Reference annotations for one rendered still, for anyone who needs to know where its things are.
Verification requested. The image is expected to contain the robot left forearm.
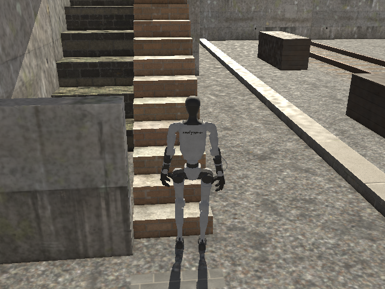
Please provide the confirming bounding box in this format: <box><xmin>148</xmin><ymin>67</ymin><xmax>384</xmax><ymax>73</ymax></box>
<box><xmin>161</xmin><ymin>147</ymin><xmax>172</xmax><ymax>174</ymax></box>

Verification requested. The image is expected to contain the robot right forearm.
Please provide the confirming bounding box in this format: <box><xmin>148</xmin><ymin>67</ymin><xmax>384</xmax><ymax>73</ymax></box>
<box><xmin>213</xmin><ymin>147</ymin><xmax>224</xmax><ymax>176</ymax></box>

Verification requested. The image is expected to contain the humanoid robot torso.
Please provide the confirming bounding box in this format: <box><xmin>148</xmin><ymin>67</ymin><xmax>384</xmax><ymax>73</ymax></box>
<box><xmin>179</xmin><ymin>120</ymin><xmax>207</xmax><ymax>181</ymax></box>

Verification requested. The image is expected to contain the right robot upper arm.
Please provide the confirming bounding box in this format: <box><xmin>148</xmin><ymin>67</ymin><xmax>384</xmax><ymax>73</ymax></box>
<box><xmin>205</xmin><ymin>122</ymin><xmax>219</xmax><ymax>156</ymax></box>

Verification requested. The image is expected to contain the robot right hand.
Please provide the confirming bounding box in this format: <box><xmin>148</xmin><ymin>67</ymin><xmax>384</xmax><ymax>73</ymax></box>
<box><xmin>211</xmin><ymin>175</ymin><xmax>225</xmax><ymax>191</ymax></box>

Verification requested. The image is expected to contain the robot left hand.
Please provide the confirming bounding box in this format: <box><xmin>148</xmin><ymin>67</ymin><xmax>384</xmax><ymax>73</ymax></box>
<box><xmin>160</xmin><ymin>172</ymin><xmax>173</xmax><ymax>187</ymax></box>

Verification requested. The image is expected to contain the robot right thigh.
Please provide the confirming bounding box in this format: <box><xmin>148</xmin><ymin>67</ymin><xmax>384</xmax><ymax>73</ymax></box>
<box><xmin>199</xmin><ymin>168</ymin><xmax>213</xmax><ymax>213</ymax></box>

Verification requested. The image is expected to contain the left robot upper arm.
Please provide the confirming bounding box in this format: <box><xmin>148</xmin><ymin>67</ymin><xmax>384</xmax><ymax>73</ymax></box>
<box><xmin>166</xmin><ymin>122</ymin><xmax>180</xmax><ymax>156</ymax></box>

